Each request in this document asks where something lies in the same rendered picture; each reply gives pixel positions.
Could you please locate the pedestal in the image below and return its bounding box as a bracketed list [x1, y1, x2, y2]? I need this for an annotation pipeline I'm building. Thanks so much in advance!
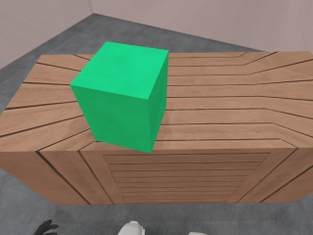
[0, 51, 313, 206]

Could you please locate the left robot hand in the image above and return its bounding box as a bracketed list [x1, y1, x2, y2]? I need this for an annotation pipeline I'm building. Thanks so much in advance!
[33, 219, 59, 235]

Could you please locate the robot left thigh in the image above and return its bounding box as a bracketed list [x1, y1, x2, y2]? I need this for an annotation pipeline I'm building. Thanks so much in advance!
[117, 222, 145, 235]

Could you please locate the carton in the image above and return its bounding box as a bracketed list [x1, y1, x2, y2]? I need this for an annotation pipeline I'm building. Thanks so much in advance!
[70, 41, 169, 154]

